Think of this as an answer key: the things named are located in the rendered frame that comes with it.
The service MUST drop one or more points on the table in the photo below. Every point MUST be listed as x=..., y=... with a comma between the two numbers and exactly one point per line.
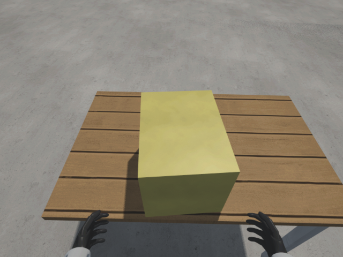
x=283, y=171

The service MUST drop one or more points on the robot right hand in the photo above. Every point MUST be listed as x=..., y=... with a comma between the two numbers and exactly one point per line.
x=272, y=241

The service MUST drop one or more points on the robot left hand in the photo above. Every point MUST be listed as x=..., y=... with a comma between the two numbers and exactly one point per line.
x=87, y=231

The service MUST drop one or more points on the carton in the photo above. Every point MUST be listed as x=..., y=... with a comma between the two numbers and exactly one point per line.
x=186, y=164

